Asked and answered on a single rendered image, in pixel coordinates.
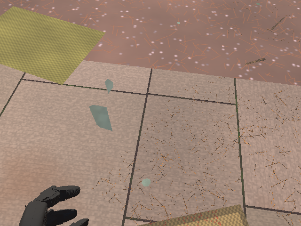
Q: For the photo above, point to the left robot hand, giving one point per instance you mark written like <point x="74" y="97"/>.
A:
<point x="36" y="212"/>

